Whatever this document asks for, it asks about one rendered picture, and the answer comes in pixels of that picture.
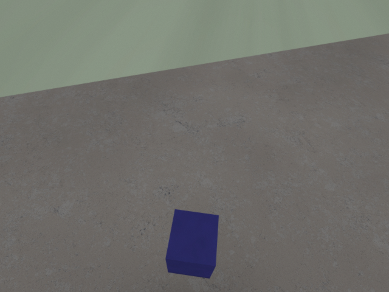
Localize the carton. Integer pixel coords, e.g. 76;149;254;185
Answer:
165;209;219;279

